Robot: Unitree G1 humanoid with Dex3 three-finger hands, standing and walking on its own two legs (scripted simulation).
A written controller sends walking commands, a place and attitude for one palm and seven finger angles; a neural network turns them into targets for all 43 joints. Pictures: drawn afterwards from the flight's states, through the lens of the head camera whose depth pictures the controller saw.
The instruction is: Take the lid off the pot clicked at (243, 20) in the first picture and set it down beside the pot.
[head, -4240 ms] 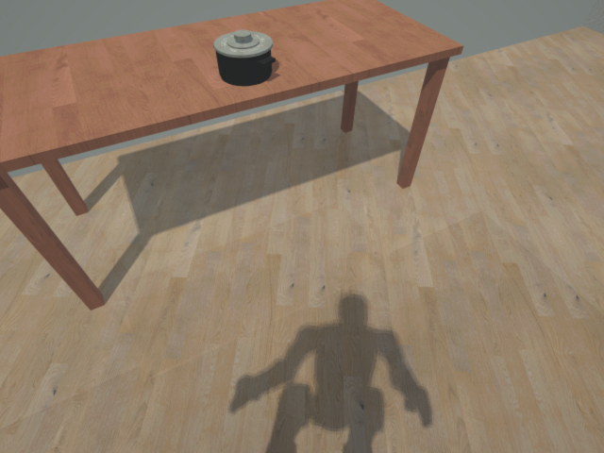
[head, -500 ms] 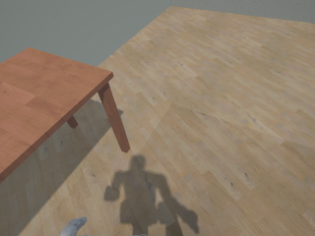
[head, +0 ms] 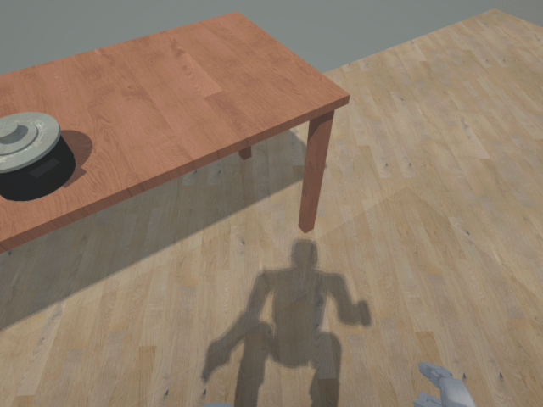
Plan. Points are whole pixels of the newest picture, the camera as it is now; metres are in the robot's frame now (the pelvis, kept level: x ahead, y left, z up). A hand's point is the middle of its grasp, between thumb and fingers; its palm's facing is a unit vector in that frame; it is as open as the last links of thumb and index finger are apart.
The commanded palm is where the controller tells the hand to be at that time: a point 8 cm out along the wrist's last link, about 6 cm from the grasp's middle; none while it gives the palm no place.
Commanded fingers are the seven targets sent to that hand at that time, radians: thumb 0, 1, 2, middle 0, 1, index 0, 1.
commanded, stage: turn to face it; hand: left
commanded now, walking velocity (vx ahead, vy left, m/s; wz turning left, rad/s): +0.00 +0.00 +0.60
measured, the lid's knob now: (5, 131) +0.52 +0.60 +0.05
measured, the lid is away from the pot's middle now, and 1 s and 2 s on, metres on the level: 0.00 0.00 0.00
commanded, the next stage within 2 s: take the last steps up to it in 1.06 s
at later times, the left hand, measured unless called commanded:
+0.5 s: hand out of the picture +0.07 +0.22 -0.14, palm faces +0.29 -0.91 -0.30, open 7.4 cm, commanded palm none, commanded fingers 0.00 0.90 0.90 -0.20 -0.30 -0.20 -0.30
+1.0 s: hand out of the picture -0.13 +0.23 -0.18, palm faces +0.57 -0.78 -0.27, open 7.4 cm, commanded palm none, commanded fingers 0.00 0.90 0.90 -0.20 -0.30 -0.20 -0.30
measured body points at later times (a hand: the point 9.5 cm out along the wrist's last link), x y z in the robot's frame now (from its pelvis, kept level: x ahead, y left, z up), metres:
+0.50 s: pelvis -0.01 -0.01 +0.00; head +0.03 -0.03 +0.44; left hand +0.05 +0.27 -0.11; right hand +0.11 -0.25 -0.16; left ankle -0.02 +0.11 -0.72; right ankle +0.03 -0.13 -0.74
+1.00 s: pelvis -0.04 +0.02 +0.00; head -0.02 +0.06 +0.45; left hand -0.16 +0.27 -0.16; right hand +0.20 -0.13 -0.12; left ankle -0.08 +0.11 -0.73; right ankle +0.02 -0.12 -0.67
